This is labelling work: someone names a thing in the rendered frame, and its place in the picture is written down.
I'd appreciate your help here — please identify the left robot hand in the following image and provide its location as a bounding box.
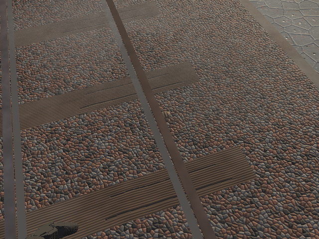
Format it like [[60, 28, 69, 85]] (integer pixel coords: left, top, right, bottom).
[[25, 221, 79, 239]]

